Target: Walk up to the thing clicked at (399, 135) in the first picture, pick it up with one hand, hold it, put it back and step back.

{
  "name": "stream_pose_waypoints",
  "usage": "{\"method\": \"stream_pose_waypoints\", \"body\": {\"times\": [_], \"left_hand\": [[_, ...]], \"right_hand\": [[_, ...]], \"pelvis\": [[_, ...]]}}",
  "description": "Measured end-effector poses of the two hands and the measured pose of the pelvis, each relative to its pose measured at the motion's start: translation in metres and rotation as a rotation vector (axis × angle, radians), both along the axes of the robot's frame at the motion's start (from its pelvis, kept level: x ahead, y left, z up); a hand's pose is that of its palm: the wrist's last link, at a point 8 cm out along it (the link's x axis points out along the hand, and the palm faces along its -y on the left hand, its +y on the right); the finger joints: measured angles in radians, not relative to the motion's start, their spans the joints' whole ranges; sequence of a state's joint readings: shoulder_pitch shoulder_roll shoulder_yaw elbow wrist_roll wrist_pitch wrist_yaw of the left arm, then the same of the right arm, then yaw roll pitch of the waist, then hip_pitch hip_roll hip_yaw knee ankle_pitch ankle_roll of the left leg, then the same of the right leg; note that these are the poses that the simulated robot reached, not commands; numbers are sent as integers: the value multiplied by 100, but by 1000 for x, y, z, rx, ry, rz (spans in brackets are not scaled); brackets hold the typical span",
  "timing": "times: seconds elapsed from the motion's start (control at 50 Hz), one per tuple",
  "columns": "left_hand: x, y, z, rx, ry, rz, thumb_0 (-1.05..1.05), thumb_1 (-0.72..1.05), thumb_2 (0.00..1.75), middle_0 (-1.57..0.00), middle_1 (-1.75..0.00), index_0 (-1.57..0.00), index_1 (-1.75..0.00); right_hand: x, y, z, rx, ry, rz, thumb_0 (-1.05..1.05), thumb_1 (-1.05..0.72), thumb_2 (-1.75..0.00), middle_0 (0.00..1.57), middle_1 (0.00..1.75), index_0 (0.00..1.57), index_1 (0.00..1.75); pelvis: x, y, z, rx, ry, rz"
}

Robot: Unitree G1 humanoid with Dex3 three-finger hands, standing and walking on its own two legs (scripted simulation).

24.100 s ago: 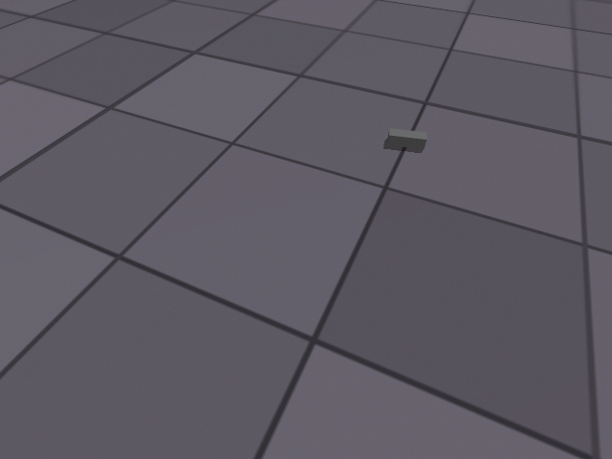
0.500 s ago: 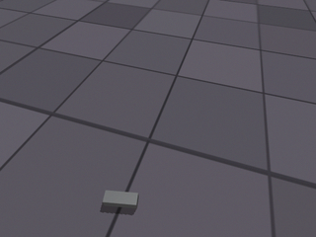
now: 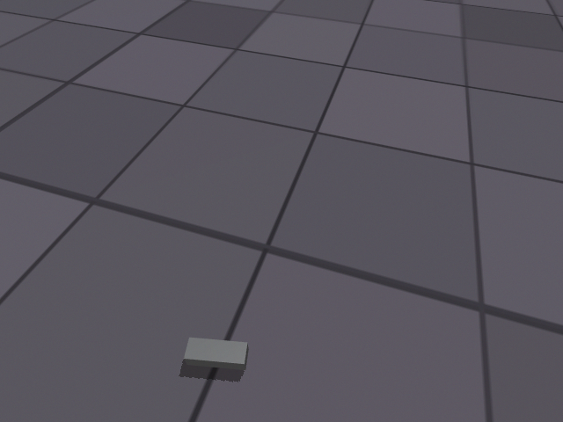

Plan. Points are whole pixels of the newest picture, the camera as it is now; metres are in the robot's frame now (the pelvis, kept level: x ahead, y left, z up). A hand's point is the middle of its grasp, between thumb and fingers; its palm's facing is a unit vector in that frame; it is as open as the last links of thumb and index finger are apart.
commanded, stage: rise first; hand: left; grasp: from above
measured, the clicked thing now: (217, 353) +0.48 +0.22 -0.75
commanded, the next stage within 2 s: none
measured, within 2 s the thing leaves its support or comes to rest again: neither
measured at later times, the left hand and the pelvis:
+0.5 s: hand out of the picture +0.14 +0.26 -0.20, palm faces -0.06 -0.92 -0.40, open 13.5 cm; pelvis -0.01 +0.00 -0.05, yaw +1 degrees
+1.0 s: hand out of the picture +0.12 +0.26 -0.24, palm faces -0.17 -0.87 -0.46, open 14.1 cm; pelvis -0.02 +0.00 -0.10, yaw +1 degrees
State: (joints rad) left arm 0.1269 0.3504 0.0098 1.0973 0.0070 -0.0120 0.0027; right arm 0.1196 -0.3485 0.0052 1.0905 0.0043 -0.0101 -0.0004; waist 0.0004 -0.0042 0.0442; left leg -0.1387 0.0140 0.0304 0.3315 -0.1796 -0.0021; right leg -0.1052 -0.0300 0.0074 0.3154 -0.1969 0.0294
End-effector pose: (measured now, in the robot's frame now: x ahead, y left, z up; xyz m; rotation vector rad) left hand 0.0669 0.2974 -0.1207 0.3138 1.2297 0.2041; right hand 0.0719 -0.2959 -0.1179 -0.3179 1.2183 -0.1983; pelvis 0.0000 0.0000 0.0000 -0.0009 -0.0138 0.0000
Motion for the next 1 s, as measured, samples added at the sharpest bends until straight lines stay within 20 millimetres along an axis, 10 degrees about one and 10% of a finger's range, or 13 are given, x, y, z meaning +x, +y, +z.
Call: {"method": "stream_pose_waypoints", "body": {"times": [0.24,0.52,1.0], "left_hand": [[77,-1,-12,5,-138,-53,0,35,97,-8,-81,-10,-80],[63,6,-40,57,-80,-88,0,-42,101,-6,-106,-6,-106],[49,7,-72,125,-65,-198,0,-53,98,-7,-106,-7,-106]], "right_hand": [[5,31,-10,51,-153,-8,1,-92,-90,20,30,20,30],[46,36,-26,38,-309,50,1,-88,-90,21,30,20,30],[79,53,-61,34,-449,120,1,-89,-90,21,30,20,30]], "pelvis": [[-12,-5,-21,-10,133,8],[-8,0,-55,-25,235,13],[-19,-2,-105,-50,348,21]]}}
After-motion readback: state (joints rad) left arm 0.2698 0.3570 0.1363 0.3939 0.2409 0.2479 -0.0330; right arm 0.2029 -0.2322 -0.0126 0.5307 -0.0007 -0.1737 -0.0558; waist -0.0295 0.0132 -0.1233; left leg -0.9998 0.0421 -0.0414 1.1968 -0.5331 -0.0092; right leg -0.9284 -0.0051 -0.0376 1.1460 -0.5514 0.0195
